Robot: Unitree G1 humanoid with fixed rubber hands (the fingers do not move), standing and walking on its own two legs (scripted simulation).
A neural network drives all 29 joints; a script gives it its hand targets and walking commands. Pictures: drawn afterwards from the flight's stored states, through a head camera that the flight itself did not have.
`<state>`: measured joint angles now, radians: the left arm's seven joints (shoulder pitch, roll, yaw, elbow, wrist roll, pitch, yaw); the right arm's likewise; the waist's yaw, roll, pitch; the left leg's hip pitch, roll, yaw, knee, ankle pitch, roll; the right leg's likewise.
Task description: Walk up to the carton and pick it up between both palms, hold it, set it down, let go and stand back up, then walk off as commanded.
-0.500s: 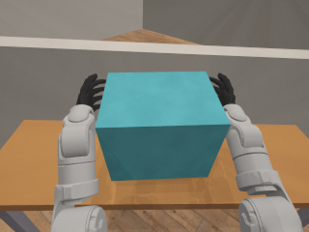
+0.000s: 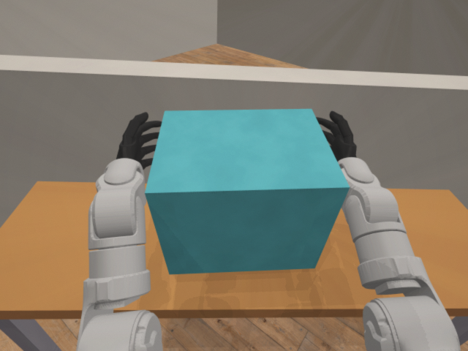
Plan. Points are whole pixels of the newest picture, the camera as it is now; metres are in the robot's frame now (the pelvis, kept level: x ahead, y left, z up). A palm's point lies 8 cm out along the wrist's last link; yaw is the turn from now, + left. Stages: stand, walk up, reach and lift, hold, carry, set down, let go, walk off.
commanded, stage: hold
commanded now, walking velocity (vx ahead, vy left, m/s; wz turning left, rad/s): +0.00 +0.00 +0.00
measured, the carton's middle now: (241, 190) +0.34 +0.00 +0.16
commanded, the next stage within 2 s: none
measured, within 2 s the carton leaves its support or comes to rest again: neither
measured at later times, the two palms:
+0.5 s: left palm (131, 162) +0.34 +0.17 +0.21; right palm (341, 159) +0.36 -0.17 +0.21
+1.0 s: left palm (130, 160) +0.35 +0.17 +0.21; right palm (340, 157) +0.36 -0.16 +0.21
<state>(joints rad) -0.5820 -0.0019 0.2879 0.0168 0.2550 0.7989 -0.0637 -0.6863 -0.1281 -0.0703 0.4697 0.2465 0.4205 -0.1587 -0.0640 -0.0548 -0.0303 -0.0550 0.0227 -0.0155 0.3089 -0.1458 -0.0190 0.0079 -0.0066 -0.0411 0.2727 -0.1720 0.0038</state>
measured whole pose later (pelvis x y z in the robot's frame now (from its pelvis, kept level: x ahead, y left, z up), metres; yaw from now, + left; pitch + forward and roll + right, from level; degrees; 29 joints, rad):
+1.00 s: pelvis +0.00 +0.00 +0.00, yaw +0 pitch -6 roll +0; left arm -0.59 0.00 0.29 0.03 0.25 0.80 -0.06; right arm -0.69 -0.13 -0.07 0.48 0.25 0.43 -0.16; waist -0.07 -0.05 -0.04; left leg -0.05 0.02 -0.02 0.31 -0.15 -0.02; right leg 0.01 0.00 -0.04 0.27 -0.17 0.00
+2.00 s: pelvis +0.00 +0.00 +0.00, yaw +0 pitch -7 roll +0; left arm -0.58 0.00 0.29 0.01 0.25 0.80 -0.06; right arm -0.69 -0.13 -0.06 0.47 0.26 0.44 -0.16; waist -0.07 -0.05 -0.04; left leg -0.05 0.02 -0.03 0.31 -0.15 -0.02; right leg 0.02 0.00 -0.03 0.27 -0.18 0.00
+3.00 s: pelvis +0.00 +0.00 +0.00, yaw +0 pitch -6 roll -1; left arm -0.58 0.00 0.29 0.00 0.25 0.81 -0.06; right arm -0.69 -0.13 -0.06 0.46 0.26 0.44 -0.16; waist -0.07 -0.05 -0.04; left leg -0.06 0.02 -0.03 0.32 -0.15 -0.02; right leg 0.01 0.00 -0.02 0.27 -0.18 0.00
